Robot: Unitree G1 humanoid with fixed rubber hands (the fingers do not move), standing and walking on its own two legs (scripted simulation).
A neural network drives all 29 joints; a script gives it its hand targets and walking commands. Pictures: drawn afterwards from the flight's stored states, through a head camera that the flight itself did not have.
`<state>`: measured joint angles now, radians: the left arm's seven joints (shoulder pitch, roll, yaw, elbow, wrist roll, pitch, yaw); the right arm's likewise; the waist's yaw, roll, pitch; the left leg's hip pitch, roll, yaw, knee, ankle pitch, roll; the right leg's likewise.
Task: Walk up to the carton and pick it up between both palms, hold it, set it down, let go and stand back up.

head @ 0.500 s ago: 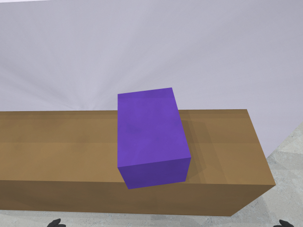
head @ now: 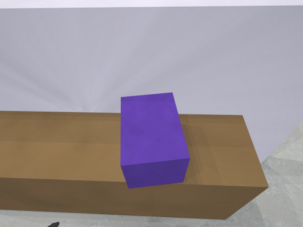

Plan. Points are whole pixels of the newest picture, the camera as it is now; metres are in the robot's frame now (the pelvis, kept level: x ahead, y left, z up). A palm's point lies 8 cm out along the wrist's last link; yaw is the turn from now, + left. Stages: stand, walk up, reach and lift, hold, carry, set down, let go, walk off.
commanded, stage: walk up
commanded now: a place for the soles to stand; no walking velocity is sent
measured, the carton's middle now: (151, 138) +0.46 +0.04 -0.12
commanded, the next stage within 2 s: none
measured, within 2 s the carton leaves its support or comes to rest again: neither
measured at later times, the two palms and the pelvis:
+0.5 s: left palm out of the picture +0.06 +0.36 -0.09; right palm out of the picture +0.11 -0.31 -0.11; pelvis -0.02 +0.02 -0.01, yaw +1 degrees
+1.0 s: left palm out of the picture +0.02 +0.40 -0.11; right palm out of the picture -0.01 -0.25 -0.08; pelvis -0.06 +0.08 +0.00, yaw -1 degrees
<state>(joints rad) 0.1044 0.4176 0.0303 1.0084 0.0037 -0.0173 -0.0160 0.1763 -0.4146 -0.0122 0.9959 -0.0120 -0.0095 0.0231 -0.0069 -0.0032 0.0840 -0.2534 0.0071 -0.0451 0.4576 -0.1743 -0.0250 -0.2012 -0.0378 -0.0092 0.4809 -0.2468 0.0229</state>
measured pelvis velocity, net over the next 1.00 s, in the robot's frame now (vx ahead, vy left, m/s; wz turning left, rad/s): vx -0.06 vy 0.08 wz -0.02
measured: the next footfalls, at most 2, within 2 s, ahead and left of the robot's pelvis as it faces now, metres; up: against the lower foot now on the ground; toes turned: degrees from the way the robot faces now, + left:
left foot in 0.60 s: -0.01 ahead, +0.16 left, +0.00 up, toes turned +0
right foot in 1.14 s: +0.04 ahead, -0.10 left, +0.00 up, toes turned -1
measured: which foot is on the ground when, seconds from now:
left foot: down 0.00-0.38, up 0.40-0.58, down 0.60-1.00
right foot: down 0.00-0.60, up 0.62-1.00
